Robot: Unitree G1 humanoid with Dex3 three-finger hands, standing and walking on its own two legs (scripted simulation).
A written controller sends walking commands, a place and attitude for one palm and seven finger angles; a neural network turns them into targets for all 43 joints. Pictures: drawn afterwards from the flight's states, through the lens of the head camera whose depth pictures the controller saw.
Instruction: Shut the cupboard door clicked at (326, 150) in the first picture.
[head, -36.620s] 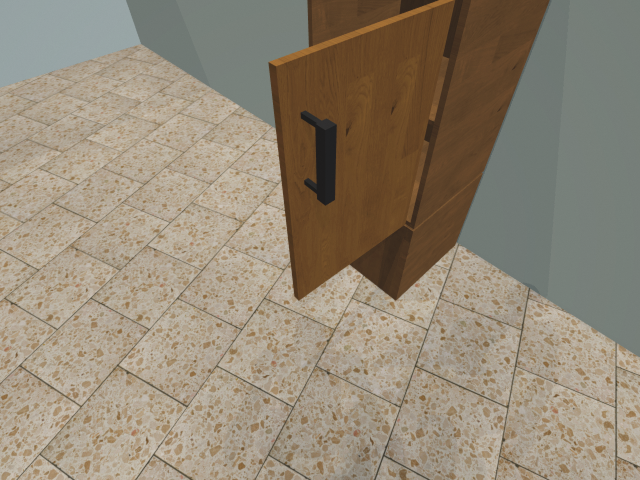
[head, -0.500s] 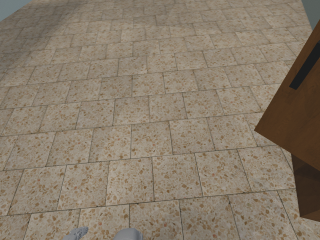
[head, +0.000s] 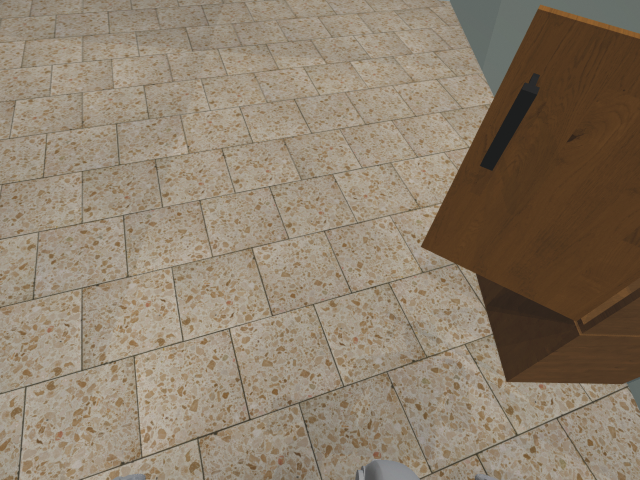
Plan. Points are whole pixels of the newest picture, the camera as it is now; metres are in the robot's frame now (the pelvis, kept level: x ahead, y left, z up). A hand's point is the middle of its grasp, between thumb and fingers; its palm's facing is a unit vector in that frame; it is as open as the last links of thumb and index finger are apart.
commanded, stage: turn to face it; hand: left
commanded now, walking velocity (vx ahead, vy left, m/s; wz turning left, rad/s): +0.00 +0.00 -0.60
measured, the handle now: (510, 123) +0.66 -0.27 +0.08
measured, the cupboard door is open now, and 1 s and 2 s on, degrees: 60 60 60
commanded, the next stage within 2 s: take the last steps up to it in 0.70 s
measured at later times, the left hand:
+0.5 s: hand (232, 472) +0.14 +0.12 -0.16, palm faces -0.25 -0.94 -0.24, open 7.4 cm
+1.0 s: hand (243, 431) +0.20 +0.12 -0.16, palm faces -0.44 -0.88 -0.20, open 7.4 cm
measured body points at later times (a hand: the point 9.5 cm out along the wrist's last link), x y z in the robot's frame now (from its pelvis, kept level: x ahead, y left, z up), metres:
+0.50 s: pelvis +0.02 -0.05 +0.00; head +0.05 -0.07 +0.45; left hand +0.16 +0.17 -0.14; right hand +0.02 -0.32 -0.15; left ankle +0.05 +0.10 -0.68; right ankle -0.01 -0.14 -0.74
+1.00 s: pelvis +0.04 -0.03 +0.00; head +0.06 -0.03 +0.45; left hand +0.22 +0.17 -0.15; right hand -0.05 -0.25 -0.14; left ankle +0.07 +0.08 -0.74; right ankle -0.04 -0.14 -0.70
